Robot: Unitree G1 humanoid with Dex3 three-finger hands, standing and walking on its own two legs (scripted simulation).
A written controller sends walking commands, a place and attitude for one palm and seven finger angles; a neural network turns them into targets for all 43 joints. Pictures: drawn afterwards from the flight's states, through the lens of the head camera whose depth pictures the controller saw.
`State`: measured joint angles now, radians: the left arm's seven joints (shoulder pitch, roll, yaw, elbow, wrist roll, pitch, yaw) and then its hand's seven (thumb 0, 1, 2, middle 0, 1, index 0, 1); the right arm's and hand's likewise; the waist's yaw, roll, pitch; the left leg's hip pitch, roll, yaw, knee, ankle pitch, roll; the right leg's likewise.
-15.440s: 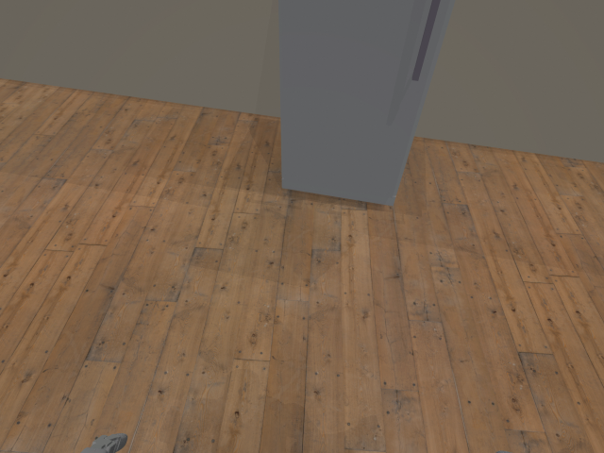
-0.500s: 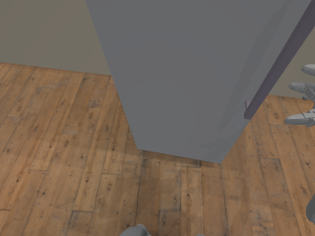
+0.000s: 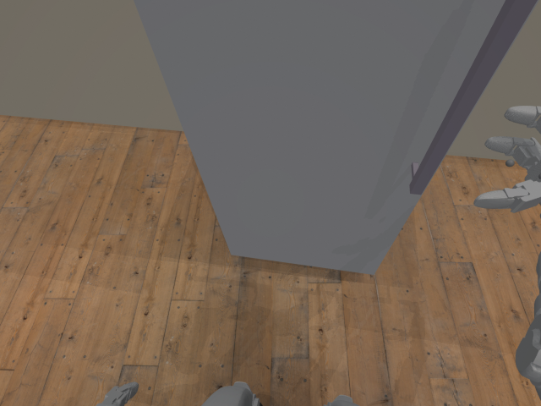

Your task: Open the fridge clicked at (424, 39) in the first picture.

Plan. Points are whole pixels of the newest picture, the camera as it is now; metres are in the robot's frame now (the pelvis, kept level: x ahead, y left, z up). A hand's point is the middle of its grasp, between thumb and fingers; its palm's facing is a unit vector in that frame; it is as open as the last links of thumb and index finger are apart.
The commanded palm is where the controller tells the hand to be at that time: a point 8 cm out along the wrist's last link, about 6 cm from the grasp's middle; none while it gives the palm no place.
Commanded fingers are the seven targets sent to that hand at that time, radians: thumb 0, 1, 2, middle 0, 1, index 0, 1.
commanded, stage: move the hooked fingers beside the handle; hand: right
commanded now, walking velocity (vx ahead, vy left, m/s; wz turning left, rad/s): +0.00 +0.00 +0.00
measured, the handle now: (468, 79) +0.54 -0.19 +0.17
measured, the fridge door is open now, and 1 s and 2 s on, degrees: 0 0 0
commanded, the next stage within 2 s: feel for the door with the fingertips in 0.30 s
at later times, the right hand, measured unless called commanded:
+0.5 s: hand (504, 154) +0.47 -0.25 +0.11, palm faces +0.01 +1.00 -0.03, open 14.0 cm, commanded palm +0.44 -0.29 +0.11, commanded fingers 0.00 0.50 -0.30 0.30 1.20 0.30 1.20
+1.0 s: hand (480, 146) +0.48 -0.22 +0.11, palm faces +0.05 +1.00 -0.03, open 14.0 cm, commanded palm +0.45 -0.27 +0.11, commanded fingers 0.00 0.50 -0.30 0.30 1.20 0.30 1.20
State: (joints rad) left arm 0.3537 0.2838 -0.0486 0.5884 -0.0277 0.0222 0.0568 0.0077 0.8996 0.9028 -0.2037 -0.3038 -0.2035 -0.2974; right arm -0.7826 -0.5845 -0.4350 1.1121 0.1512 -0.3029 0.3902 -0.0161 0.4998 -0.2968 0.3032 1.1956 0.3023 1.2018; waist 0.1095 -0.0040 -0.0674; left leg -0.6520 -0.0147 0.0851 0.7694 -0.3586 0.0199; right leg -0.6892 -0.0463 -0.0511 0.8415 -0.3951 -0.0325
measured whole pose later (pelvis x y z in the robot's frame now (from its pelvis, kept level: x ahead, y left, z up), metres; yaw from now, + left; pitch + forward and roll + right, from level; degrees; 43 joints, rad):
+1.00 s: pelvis +0.01 +0.01 +0.00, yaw +0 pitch +14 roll +2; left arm 0.37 0.27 -0.04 0.61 -0.02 0.03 0.04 0.01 0.90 0.90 -0.20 -0.30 -0.20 -0.30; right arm -0.80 -0.52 -0.39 1.08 0.13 -0.30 0.30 -0.02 0.50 -0.30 0.30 1.20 0.30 1.20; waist 0.12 -0.02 -0.08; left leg -0.64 -0.02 0.08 0.77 -0.37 0.03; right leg -0.67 -0.05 -0.05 0.83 -0.40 -0.02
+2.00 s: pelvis +0.01 +0.00 +0.00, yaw +0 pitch +15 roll +2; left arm 0.39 0.27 -0.03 0.62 -0.02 0.04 0.03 0.01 0.90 0.90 -0.20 -0.30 -0.20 -0.30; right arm -0.81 -0.49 -0.37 1.09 0.13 -0.31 0.28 -0.02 0.50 -0.30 0.30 1.20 0.30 1.20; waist 0.12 -0.02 -0.09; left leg -0.66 -0.02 0.08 0.77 -0.37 0.02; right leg -0.69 -0.05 -0.05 0.84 -0.41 -0.03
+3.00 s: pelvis +0.01 +0.01 +0.00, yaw +0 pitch +15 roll +2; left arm 0.39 0.27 -0.02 0.63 -0.02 0.03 0.03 0.01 0.90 0.90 -0.20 -0.30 -0.20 -0.30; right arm -0.83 -0.45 -0.37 1.10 0.12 -0.32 0.22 -0.02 0.50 -0.30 0.30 1.20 0.30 1.20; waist 0.13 -0.02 -0.09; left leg -0.67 -0.03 0.08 0.77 -0.37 0.04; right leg -0.69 -0.05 -0.05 0.83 -0.40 -0.02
